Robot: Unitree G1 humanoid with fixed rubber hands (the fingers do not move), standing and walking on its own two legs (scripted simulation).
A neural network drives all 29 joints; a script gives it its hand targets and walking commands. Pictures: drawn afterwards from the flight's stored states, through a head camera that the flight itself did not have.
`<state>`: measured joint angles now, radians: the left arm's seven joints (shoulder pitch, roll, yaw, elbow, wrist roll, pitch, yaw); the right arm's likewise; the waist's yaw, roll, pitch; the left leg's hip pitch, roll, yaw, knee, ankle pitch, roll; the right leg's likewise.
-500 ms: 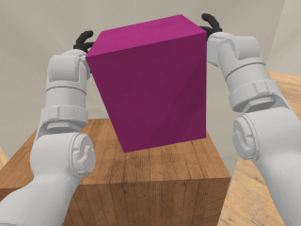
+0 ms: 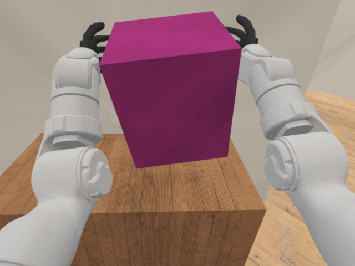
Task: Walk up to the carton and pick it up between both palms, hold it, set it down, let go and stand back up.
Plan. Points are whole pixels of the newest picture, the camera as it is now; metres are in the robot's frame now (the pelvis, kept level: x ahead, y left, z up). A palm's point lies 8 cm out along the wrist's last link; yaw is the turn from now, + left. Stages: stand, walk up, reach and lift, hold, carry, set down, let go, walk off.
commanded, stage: set down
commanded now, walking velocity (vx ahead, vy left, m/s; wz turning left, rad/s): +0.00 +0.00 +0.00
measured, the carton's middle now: (173, 92) +0.38 -0.01 +0.31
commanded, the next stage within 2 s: none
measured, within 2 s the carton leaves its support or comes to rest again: neither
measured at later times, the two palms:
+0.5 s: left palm (98, 72) +0.40 +0.15 +0.34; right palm (241, 75) +0.38 -0.15 +0.35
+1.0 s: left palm (103, 88) +0.42 +0.15 +0.30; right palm (233, 95) +0.40 -0.15 +0.29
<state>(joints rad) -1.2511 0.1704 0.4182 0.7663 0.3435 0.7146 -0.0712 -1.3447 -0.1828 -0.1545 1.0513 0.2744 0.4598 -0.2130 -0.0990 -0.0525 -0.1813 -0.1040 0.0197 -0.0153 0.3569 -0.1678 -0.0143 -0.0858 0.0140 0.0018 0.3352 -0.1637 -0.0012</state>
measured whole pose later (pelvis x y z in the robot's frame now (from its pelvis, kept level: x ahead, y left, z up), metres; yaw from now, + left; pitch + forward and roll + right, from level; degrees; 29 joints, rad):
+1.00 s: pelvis +0.01 +0.00 +0.00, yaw +0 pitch -6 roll +0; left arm -1.13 0.17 0.39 0.77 0.31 0.58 -0.07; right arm -1.12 -0.08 -0.18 0.95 0.21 0.30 -0.22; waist -0.12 -0.06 -0.07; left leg -0.07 0.02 -0.02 0.36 -0.18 -0.01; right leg -0.05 0.01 0.00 0.33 -0.17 0.00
